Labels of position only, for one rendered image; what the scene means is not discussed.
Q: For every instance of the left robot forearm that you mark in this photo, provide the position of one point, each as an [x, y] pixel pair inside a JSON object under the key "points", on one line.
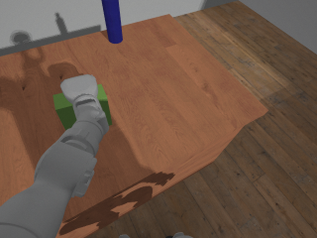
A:
{"points": [[88, 130]]}

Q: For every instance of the sponge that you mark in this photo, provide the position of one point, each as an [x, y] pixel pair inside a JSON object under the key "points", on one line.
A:
{"points": [[65, 112]]}

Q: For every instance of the table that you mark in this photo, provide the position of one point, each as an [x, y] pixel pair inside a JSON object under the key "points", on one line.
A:
{"points": [[174, 108]]}

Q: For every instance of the robot left upper arm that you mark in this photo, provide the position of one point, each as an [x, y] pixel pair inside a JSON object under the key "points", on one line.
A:
{"points": [[37, 212]]}

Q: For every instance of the robot left hand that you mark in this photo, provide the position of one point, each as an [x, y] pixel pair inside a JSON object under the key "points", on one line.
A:
{"points": [[77, 86]]}

